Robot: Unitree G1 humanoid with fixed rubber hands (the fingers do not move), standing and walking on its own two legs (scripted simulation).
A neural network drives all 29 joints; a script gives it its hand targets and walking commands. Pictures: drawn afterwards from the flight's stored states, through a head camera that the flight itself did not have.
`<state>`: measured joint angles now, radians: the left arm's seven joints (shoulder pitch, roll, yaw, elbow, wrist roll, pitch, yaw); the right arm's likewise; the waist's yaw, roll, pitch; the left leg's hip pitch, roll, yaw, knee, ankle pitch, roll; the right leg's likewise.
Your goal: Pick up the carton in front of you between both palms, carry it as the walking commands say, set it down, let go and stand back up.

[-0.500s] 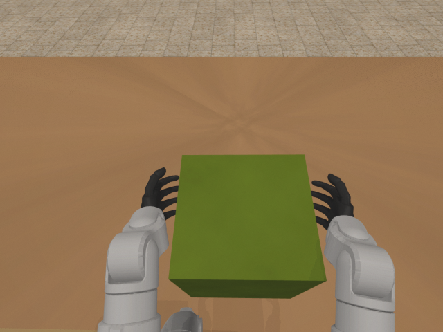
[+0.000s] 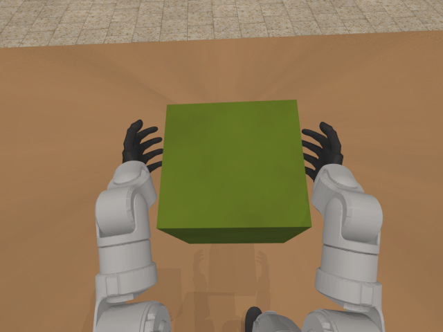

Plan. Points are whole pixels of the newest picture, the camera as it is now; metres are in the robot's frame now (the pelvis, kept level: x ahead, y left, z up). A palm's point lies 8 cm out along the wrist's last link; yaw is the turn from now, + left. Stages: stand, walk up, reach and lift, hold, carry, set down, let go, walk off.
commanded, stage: carry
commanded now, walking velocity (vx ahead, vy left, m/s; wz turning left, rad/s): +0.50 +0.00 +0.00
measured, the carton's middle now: (233, 183) +0.37 +0.00 +0.02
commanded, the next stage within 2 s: none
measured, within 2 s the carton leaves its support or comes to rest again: neither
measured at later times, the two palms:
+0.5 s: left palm (143, 82) +0.67 +0.22 +0.02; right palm (261, 68) +0.72 -0.08 +0.03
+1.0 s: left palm (140, 43) +0.92 +0.29 -0.03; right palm (226, 22) +1.06 +0.01 -0.03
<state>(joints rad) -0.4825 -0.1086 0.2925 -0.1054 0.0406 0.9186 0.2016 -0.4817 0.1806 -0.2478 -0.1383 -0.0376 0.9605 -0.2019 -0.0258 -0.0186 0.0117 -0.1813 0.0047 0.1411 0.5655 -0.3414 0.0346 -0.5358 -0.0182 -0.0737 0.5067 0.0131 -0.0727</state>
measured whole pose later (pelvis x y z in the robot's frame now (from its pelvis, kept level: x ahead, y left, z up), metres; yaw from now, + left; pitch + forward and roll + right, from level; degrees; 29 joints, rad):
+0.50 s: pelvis +0.36 +0.02 -0.08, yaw +10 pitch +5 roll +1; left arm -0.40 -0.11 0.25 -0.10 0.06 0.92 0.20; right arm -0.46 0.16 -0.22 -0.07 -0.04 0.94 -0.19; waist -0.06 -0.01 -0.01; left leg -0.48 -0.09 0.10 0.62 -0.10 0.14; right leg -0.38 0.02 -0.03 1.32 -0.55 -0.02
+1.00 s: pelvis +0.69 +0.02 -0.11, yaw +20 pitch +5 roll +2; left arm -0.38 -0.17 0.25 -0.01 0.02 0.94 0.23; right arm -0.43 0.14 -0.30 0.02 -0.07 0.92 -0.21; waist 0.08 0.01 -0.06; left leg -0.61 -0.03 0.01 1.17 -0.44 0.05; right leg -0.41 -0.02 -0.06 0.65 -0.20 -0.03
